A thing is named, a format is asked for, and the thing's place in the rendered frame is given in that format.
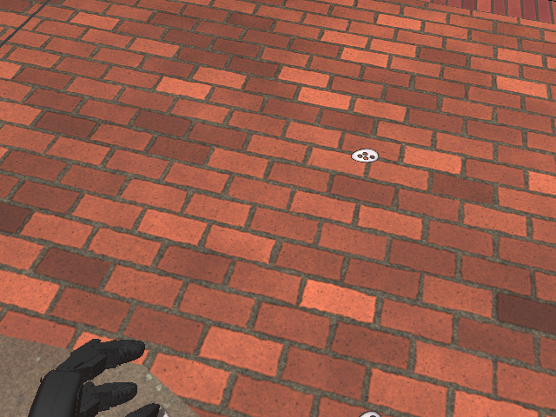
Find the left robot hand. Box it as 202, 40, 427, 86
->
28, 339, 160, 417

